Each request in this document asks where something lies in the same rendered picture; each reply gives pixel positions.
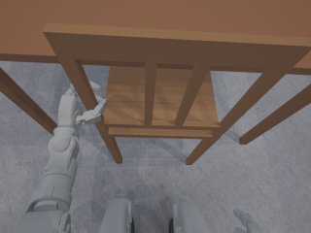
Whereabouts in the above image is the table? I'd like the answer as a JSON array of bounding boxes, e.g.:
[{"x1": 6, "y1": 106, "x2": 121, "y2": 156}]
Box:
[{"x1": 0, "y1": 0, "x2": 311, "y2": 145}]

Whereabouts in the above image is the robot left upper arm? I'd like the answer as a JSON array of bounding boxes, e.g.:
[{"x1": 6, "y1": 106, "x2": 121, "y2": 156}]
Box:
[{"x1": 16, "y1": 210, "x2": 71, "y2": 233}]

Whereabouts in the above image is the robot right shin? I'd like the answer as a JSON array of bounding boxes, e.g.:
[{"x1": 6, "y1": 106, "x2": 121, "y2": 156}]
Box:
[{"x1": 173, "y1": 196, "x2": 189, "y2": 233}]

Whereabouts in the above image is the robot right thigh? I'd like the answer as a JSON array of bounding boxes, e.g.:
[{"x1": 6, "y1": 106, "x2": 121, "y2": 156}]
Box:
[{"x1": 172, "y1": 200, "x2": 212, "y2": 233}]

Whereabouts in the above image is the left robot forearm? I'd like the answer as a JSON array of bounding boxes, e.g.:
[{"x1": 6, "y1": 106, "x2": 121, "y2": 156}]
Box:
[{"x1": 13, "y1": 126, "x2": 80, "y2": 233}]

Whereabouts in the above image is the robot left hand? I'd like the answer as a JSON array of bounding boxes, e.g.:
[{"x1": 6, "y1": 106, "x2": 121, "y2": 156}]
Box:
[{"x1": 57, "y1": 81, "x2": 108, "y2": 131}]

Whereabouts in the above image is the chair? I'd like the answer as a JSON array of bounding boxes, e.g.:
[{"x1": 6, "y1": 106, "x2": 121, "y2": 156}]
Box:
[{"x1": 43, "y1": 22, "x2": 311, "y2": 165}]

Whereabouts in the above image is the robot right hand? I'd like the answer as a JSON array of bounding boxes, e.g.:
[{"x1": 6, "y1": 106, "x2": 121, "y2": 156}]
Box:
[{"x1": 233, "y1": 209, "x2": 264, "y2": 233}]

